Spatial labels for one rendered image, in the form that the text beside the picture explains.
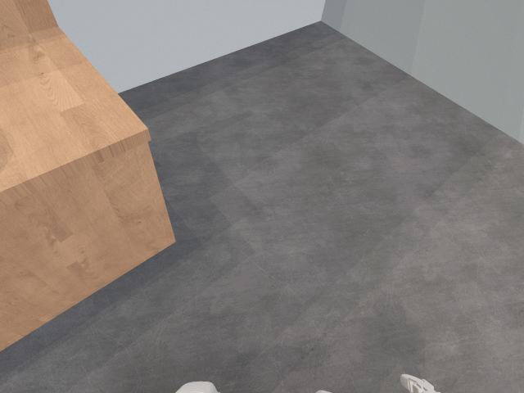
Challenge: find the table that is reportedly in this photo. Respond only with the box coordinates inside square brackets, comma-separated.
[0, 0, 176, 351]

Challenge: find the right robot hand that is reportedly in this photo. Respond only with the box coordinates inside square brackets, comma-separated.
[400, 374, 440, 393]

